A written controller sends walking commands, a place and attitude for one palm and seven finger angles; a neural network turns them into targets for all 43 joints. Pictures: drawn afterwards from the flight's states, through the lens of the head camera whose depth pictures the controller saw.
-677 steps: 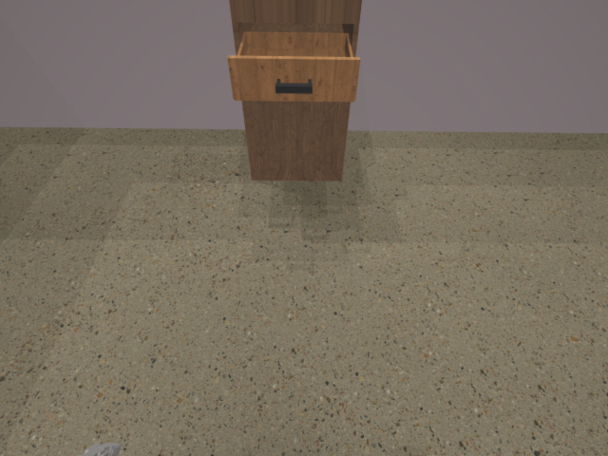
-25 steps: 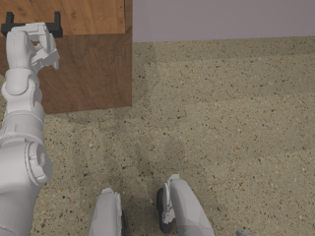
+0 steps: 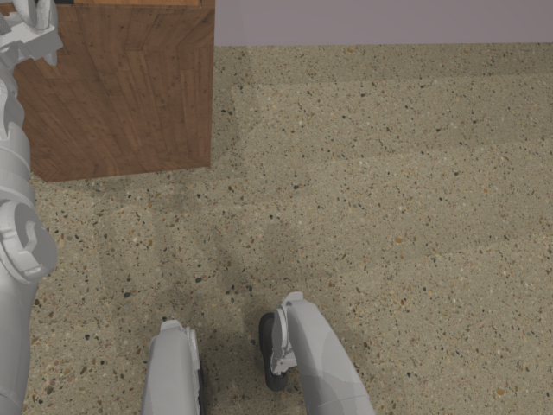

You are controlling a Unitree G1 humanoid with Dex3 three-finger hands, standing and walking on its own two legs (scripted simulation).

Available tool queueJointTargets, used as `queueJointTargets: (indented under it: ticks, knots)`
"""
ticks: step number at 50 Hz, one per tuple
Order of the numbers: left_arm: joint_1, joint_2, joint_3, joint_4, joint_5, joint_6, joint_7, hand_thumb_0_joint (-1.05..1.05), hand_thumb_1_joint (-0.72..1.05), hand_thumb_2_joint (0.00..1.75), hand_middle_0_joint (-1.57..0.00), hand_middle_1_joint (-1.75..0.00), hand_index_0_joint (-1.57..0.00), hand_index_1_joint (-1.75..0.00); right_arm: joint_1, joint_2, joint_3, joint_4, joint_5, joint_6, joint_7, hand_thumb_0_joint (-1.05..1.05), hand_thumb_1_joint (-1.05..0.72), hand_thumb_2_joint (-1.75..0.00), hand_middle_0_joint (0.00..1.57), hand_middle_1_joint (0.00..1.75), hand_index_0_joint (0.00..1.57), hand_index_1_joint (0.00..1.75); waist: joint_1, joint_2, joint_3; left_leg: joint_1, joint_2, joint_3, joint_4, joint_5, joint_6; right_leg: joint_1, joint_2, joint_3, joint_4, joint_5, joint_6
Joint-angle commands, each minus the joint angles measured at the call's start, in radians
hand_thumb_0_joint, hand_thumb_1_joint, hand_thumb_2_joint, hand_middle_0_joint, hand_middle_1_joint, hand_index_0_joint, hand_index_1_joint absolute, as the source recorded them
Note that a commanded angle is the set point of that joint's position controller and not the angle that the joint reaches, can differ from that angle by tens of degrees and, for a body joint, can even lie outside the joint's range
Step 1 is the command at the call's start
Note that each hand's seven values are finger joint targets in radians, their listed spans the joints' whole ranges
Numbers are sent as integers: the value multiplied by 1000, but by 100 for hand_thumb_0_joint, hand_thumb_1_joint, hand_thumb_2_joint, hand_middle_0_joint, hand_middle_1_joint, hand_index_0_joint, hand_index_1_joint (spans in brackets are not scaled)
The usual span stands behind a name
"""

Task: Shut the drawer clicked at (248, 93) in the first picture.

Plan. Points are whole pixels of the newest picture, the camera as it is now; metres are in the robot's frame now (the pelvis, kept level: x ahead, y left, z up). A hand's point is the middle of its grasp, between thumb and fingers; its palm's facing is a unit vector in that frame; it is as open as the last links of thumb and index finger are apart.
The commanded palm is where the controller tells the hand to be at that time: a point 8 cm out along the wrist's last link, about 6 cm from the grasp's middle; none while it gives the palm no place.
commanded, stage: push the drawer shut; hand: left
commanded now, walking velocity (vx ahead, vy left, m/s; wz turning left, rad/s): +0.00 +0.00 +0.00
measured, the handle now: out of the picture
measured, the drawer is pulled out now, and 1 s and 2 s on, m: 0.00 0.00 0.00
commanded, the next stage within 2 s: pull the fist back off the drawer in 0.16 s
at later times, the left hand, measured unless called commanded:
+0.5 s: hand (38, 21) +0.59 +0.20 +0.06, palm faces +0.05 -1.00 -0.06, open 3.2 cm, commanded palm +0.61 +0.20 +0.06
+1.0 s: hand (53, 31) +0.58 +0.19 +0.06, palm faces +0.06 -1.00 -0.03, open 3.1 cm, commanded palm +0.55 +0.21 +0.06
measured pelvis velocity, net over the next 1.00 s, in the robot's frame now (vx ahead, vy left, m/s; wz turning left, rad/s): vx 0.01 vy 0.01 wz -0.01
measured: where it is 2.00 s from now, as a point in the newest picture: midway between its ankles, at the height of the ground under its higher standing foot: (234, 384)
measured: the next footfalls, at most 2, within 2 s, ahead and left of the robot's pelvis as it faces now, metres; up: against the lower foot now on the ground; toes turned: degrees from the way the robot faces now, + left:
none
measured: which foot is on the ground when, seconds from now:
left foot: down 0.00-1.00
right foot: down 0.00-1.00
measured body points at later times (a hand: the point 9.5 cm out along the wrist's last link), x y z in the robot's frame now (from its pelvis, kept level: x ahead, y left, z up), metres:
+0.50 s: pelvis -0.02 +0.00 -0.01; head +0.20 +0.06 +0.38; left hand +0.58 +0.26 +0.06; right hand -0.05 -0.25 -0.09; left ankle +0.03 +0.11 -0.58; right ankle +0.08 -0.12 -0.58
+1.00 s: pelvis +0.01 +0.01 +0.02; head +0.21 +0.04 +0.42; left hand +0.57 +0.24 +0.06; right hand +0.00 -0.24 -0.09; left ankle +0.03 +0.11 -0.58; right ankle +0.08 -0.12 -0.58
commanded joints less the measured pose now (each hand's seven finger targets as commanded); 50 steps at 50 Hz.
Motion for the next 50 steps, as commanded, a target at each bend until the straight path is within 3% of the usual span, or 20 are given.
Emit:
queueJointTargets:
  ticks: [1, 4, 9, 12, 13, 14, 17, 23, 26, 28, 31, 34, 35, 37, 39, 42, 45, 46, 48, 50]
  knots:
    - [-681, 203, -31, -250, -16, -41, 45, 0, 90, 90, -140, -160, -140, -160, 240, -218, -71, 4, 1, -9, -16, 0, -90, -90, 20, 30, 20, 30, -108, 323, -601, 463, -17, -75, -190, 258, 11, 255, 64, 66, -136, 71, -13]
    - [-719, 190, -56, -241, -11, -27, 54, 0, 90, 90, -140, -160, -140, -160, 238, -222, -63, 8, 1, -19, -21, 0, -90, -90, 20, 30, 20, 30, -124, 353, -562, 461, -16, -87, -207, 195, 9, 205, 62, 59, -136, 38, -16]
    - [-772, 192, -76, -262, -6, -18, 70, 0, 90, 90, -140, -160, -140, -160, 237, -226, -57, 15, 0, -44, -30, 0, -90, -90, 20, 30, 20, 30, -143, 379, -594, 470, -13, -92, -211, 151, 12, 191, 62, 62, -141, 20, -14]
    - [-760, 193, -83, -224, -10, 0, 73, 0, 90, 90, -140, -160, -140, -160, 229, -228, -48, 21, 5, -60, -38, 0, -90, -90, 20, 30, 20, 30, -153, 347, -549, 402, -10, -80, -215, 85, 20, 206, 61, 70, -155, -11, -9]
    - [-767, 196, -84, -232, -8, -1, 72, 0, 90, 90, -140, -160, -140, -160, 228, -226, -46, 22, 3, -68, -39, 0, -90, -90, 20, 30, 20, 30, -152, 377, -554, 410, -11, -79, -218, 86, 19, 199, 61, 69, -150, -12, -12]
    - [-775, 209, -79, -247, -7, -2, 72, 0, 90, 90, -140, -160, -140, -160, 231, -230, -46, 22, 3, -71, -39, 0, -90, -90, 20, 30, 20, 30, -150, 372, -577, 417, -10, -85, -217, 88, 18, 204, 61, 67, -145, -8, -12]
    - [-744, 226, -69, -197, -3, 13, 67, 0, 90, 90, -140, -160, -140, -160, 228, -231, -40, 15, 4, -74, -40, 0, -90, -90, 20, 30, 20, 30, -143, 342, -528, 359, -13, -80, -221, 45, 20, 216, 59, 68, -148, -31, -12]
    - [-743, 224, -51, -207, -1, 16, 66, 0, 90, 90, -140, -160, -140, -160, 245, -229, -46, 7, 0, -77, -28, 0, -90, -90, 20, 30, 20, 30, -133, 351, -556, 377, -15, -90, -215, 72, 18, 209, 62, 63, -137, -17, -16]
    - [-727, 209, -52, -194, -4, 27, 63, 0, 90, 90, -140, -160, -140, -160, 251, -229, -48, 5, 0, -68, -23, 0, -90, -90, 20, 30, 20, 30, -130, 317, -546, 362, -14, -91, -212, 76, 19, 216, 62, 61, -137, -15, -15]
    - [-717, 224, -31, -220, -1, 23, 60, 0, 90, 90, -140, -160, -140, -160, 258, -228, -52, 1, -3, -65, -16, 0, -90, -90, 20, 30, 20, 30, -110, 347, -582, 390, -16, -91, -211, 106, 15, 223, 61, 58, -126, -1, -19]
    - [-671, 180, -46, -228, -9, 30, 54, 0, 90, 90, -140, -160, -140, -160, 257, -225, -58, -3, -1, -55, -8, 0, -90, -90, 20, 30, 20, 30, -102, 329, -585, 421, -12, -103, -220, 123, 11, 218, 61, 52, -128, 12, -18]
    - [-630, 181, -24, -262, -19, 28, 54, 0, 90, 90, -140, -160, -140, -160, 258, -224, -62, -5, -1, -48, -2, 0, -90, -90, 20, 30, 20, 30, -81, 330, -591, 450, -9, -102, -225, 154, 8, 223, 60, 49, -127, 26, -18]
    - [-601, 187, -11, -293, -23, 22, 52, 0, 90, 90, -140, -160, -140, -160, 259, -221, -65, -12, -2, -45, 1, 0, -90, -90, 20, 30, 20, 30, -60, 348, -623, 479, -11, -100, -229, 192, 3, 247, 60, 48, -127, 42, -21]
    - [-531, 148, -15, -297, -39, 23, 46, 0, 90, 90, -140, -160, -140, -160, 251, -214, -70, -16, 2, -37, 7, 0, -90, -90, 20, 30, 20, 30, -53, 294, -619, 473, -10, -83, -228, 220, 7, 287, 62, 53, -142, 56, -17]
    - [-485, 169, 14, -351, -46, 5, 47, 0, 90, 90, -140, -160, -140, -160, 247, -212, -74, -25, 4, -32, 12, 0, -90, -90, 20, 30, 20, 30, -24, 317, -655, 498, -11, -72, -229, 273, 5, 324, 62, 59, -145, 80, -19]
    - [-357, 163, 34, -354, -48, -8, 50, 0, 90, 90, -140, -160, -140, -160, 232, -203, -80, -39, 10, -17, 18, 0, -90, -90, 20, 30, 20, 30, 6, 255, -627, 481, -10, -56, -240, 298, 5, 384, 65, 61, -155, 95, -18]
    - [-340, 123, 10, -410, -49, -38, 59, 0, 90, 90, -140, -160, -140, -160, 216, -198, -89, -43, 13, -7, 22, 0, -90, -90, 20, 30, 20, 30, 8, 268, -624, 529, -8, -54, -246, 345, 2, 379, 64, 64, -158, 124, -17]
    - [-336, 99, 1, -387, -55, -41, 61, 0, 90, 90, -140, -160, -140, -160, 215, -194, -91, -37, 14, -5, 22, 0, -90, -90, 20, 30, 20, 30, -6, 223, -593, 510, -8, -51, -244, 341, 5, 386, 64, 65, -166, 129, -13]
    - [-315, 121, 28, -376, -64, -56, 63, 0, 90, 90, -140, -160, -140, -160, 216, -196, -91, -37, 14, -2, 20, 0, -90, -90, 20, 30, 20, 30, 3, 211, -569, 494, -12, -43, -245, 357, 8, 408, 65, 70, -169, 145, -14]
    - [-269, 140, 54, -392, -66, -73, 59, 0, 90, 90, -140, -160, -140, -160, 215, -193, -96, -44, 14, 5, 19, 0, -90, -90, 20, 30, 20, 30, 24, 197, -616, 509, -13, -35, -242, 412, 6, 462, 65, 74, -163, 194, -15]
